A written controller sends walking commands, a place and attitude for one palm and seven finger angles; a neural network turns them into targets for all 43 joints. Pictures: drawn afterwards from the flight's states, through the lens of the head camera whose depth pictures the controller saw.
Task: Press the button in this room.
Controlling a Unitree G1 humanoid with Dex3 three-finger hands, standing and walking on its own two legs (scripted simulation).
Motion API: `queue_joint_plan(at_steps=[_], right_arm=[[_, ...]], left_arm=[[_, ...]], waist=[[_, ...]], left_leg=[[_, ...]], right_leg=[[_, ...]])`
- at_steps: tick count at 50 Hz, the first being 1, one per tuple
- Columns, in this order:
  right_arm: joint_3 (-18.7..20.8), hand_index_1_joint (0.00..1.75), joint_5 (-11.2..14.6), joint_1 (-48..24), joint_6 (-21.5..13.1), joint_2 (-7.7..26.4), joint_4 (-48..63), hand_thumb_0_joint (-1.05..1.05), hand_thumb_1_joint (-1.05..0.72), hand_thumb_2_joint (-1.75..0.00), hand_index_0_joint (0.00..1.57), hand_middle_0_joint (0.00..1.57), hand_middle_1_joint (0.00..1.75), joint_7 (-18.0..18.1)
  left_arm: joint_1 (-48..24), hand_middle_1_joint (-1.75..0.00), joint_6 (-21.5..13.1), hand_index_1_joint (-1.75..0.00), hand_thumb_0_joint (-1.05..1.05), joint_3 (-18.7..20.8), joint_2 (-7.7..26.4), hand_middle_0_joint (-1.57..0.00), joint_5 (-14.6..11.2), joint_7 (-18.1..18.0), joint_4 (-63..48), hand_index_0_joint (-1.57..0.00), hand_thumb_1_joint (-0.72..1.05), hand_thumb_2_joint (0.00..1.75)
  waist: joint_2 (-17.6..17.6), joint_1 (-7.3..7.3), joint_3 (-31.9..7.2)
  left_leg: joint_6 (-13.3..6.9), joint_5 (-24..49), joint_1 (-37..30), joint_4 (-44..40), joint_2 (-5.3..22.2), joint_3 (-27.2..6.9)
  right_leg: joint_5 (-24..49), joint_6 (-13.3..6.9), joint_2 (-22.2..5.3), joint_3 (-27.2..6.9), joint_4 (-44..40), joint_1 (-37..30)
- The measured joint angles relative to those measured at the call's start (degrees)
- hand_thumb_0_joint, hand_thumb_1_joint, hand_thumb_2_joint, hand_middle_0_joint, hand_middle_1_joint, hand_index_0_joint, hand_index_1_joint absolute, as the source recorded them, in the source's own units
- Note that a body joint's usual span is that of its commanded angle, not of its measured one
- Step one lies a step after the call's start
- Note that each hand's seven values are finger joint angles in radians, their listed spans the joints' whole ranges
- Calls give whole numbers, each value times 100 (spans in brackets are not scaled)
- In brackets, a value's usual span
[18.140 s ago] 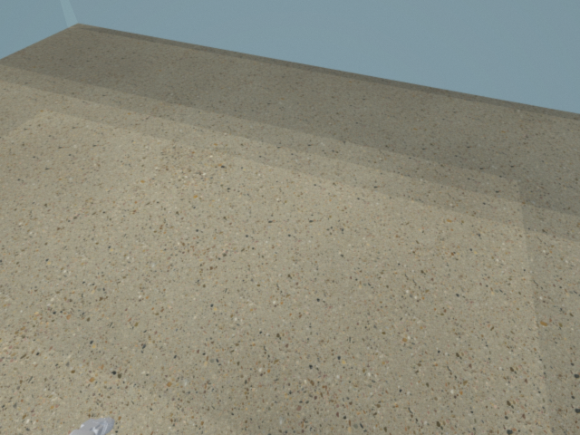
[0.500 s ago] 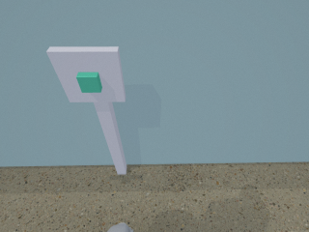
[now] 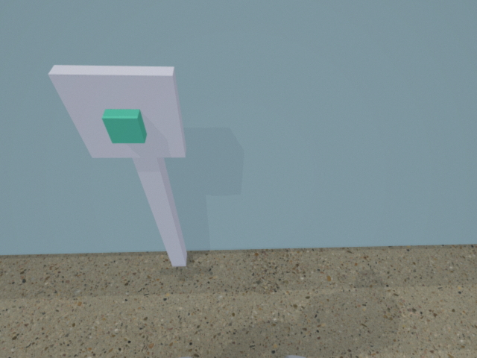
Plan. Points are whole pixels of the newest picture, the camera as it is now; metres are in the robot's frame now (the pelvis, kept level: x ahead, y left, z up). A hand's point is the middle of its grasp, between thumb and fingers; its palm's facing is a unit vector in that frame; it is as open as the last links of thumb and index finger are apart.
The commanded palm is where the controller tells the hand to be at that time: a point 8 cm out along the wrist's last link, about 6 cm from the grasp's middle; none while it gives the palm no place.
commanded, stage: come to a stop and stand still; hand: left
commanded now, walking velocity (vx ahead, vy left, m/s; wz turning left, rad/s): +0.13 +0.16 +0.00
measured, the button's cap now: (126, 125) +0.51 +0.27 +0.07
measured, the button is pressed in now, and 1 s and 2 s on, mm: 0 0 0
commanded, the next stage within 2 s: look again from close up in 0.92 s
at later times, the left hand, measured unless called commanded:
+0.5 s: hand out of the picture -0.03 +0.18 -0.17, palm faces +0.08 -0.97 -0.25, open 7.3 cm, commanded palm none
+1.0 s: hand out of the picture -0.04 +0.22 -0.18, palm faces +0.05 -0.98 -0.19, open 7.4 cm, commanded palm none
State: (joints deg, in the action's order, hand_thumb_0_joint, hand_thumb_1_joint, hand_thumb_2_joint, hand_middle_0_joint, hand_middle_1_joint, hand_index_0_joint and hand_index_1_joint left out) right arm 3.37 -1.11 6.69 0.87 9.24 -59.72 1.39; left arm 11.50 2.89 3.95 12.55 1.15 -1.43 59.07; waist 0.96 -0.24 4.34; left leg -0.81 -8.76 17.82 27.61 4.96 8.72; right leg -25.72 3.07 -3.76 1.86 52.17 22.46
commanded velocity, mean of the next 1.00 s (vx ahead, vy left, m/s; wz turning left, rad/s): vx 0.02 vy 0.06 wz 0.00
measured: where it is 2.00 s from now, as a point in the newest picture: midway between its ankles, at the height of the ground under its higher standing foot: outside the picture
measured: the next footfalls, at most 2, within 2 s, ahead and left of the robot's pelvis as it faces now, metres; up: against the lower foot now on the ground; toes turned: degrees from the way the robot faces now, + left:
right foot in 0.08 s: +0.04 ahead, -0.15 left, +0.00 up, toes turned -3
left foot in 0.52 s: -0.02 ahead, +0.12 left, +0.00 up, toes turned +5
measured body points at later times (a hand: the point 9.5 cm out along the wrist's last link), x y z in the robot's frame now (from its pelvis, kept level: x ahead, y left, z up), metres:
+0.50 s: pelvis -0.02 -0.01 +0.00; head +0.01 -0.02 +0.45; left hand -0.03 +0.23 -0.15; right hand +0.01 -0.26 -0.16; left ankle -0.06 +0.12 -0.73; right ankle +0.00 -0.15 -0.74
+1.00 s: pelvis -0.04 +0.04 +0.00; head -0.05 +0.06 +0.45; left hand -0.04 +0.27 -0.16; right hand +0.02 -0.19 -0.14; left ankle -0.06 +0.12 -0.74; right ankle +0.00 -0.14 -0.74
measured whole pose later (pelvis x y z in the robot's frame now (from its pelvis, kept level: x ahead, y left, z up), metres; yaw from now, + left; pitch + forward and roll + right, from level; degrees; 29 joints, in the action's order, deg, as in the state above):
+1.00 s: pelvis -0.04 +0.04 +0.00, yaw +1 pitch -2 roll +0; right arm -0.6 -0.7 15.2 -0.3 10.3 -56.3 0.6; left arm 18.7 1.0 -0.2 10.8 1.3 -1.6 58.9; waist 1.7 -0.8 0.0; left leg -3.5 -17.4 9.8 28.8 -1.8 5.1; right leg -11.0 3.6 -7.5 0.7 26.6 13.7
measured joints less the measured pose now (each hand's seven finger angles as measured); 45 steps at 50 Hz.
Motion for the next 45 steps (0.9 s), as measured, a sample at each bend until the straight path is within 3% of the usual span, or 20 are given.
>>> queue_joint_plan(at_steps=[4,7,11,16,23,26,27,29,33,45], right_arm=[[34,29,31,269,93,124,-156,0,-92,-90,21,21,30,-69],[42,29,47,488,263,253,-248,0,-91,-90,20,20,30,-131],[37,29,15,743,283,308,-274,1,-91,-90,20,20,30,-206],[41,29,11,1006,280,336,-264,1,-91,-90,20,20,30,-203],[-46,29,56,899,242,304,-208,1,-91,-90,20,20,30,-142],[-141,29,65,869,34,384,202,1,-91,-90,20,20,30,-129],[-156,29,51,839,-12,364,261,1,-91,-90,20,20,30,-104],[-228,29,26,752,-13,264,329,1,-91,-90,20,20,30,-84],[-303,29,24,636,-37,129,485,1,-93,-90,20,20,30,-26],[-381,29,38,678,-105,58,557,0,-93,-90,21,21,30,-99]], left_arm=[[55,-30,-232,-30,0,-114,-24,-19,24,1,-10,-20,91,90],[158,-30,-250,-30,0,-247,-255,-19,32,18,72,-20,91,90],[342,-30,-232,-30,0,-291,-451,-20,21,17,106,-20,91,90],[388,-30,-276,-30,1,-249,-474,-20,7,4,93,-20,92,90],[415,-30,-328,-30,1,-203,-388,-20,62,-67,165,-20,91,90],[545,-30,-324,-30,1,-273,-372,-20,28,-156,176,-20,91,90],[521,-30,-282,-30,1,-272,-344,-20,5,-164,193,-20,91,90],[502,-30,-228,-30,1,-260,-267,-20,-6,-175,192,-20,91,90],[507,-30,-136,-30,1,-306,-181,-20,-15,-123,124,-20,91,90],[697,-30,-172,-30,0,-397,-137,-20,29,-15,-82,-20,91,90]], waist=[[-65,33,-219],[-307,19,-311],[-300,-13,-388],[-280,-20,-292],[-131,-168,-140],[-283,-6,-188],[-280,26,-190],[-166,-51,-191],[-108,-102,-287],[33,-96,-502]], left_leg=[[178,-234,220,440,-11,-43],[226,-1162,310,945,-114,-428],[244,-1049,478,1854,-317,-658],[354,-944,498,2388,-361,-737],[365,-1387,-87,1242,-366,-645],[232,-755,-445,390,-313,-662],[143,-931,-408,492,-336,-690],[12,-1220,-395,772,-406,-625],[-124,-1254,-542,790,-503,-535],[-278,-925,-750,228,-673,-344]], right_leg=[[684,-96,-78,105,-1807,-772],[798,-271,22,169,-1848,-859],[1115,-334,5,91,-2432,-1029],[1312,-338,-49,186,-2728,-1024],[1297,-207,-178,229,-2540,-771],[1115,-63,-149,322,-2085,-528],[1022,-15,-190,358,-1918,-483],[984,9,-258,283,-1820,-521],[1000,-148,-254,77,-1879,-670],[1407,-19,-364,-128,-2436,-815]])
